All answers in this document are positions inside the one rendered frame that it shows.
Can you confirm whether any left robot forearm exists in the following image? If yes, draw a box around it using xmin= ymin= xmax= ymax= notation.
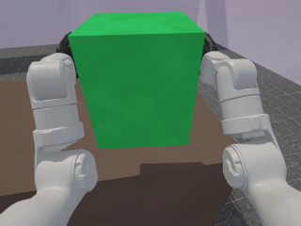
xmin=26 ymin=53 xmax=85 ymax=188

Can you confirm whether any right robot forearm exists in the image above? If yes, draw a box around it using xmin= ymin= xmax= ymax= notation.
xmin=199 ymin=51 xmax=287 ymax=177

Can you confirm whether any carton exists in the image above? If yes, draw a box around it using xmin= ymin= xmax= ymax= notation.
xmin=68 ymin=11 xmax=206 ymax=149

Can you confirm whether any pedestal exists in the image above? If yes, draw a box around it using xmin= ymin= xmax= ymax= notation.
xmin=0 ymin=78 xmax=236 ymax=226

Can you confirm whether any left robot upper arm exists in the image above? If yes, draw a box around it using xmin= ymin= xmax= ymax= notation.
xmin=0 ymin=149 xmax=98 ymax=226

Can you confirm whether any right robot upper arm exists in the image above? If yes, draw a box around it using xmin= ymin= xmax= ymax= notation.
xmin=222 ymin=139 xmax=301 ymax=226

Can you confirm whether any right robot hand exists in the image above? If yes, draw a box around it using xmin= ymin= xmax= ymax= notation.
xmin=199 ymin=32 xmax=217 ymax=74

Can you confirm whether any left robot hand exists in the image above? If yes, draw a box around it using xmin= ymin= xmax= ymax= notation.
xmin=56 ymin=32 xmax=79 ymax=79

